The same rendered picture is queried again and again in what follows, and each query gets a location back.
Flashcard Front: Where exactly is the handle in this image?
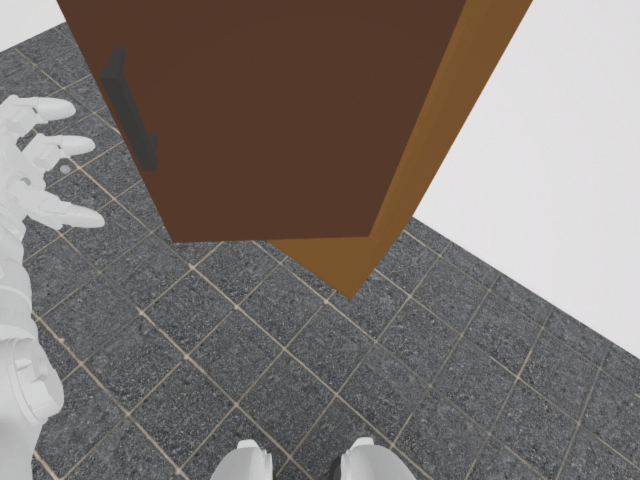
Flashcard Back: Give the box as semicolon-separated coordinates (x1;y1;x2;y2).
99;46;158;171

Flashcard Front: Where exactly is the left robot hand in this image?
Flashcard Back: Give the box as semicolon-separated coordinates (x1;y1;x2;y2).
0;95;105;230

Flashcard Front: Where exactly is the robot left forearm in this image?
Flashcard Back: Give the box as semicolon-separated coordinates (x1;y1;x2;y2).
0;204;39;343

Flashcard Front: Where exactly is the left robot upper arm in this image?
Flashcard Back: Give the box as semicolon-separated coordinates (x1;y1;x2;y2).
0;337;64;480

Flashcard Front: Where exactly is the cupboard door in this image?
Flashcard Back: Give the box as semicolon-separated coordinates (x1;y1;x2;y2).
56;0;466;243

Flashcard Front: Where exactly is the robot left thigh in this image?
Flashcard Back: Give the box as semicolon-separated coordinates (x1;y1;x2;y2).
210;447;273;480

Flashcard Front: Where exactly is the right robot shin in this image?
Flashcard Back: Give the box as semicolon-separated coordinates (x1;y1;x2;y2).
341;437;374;480

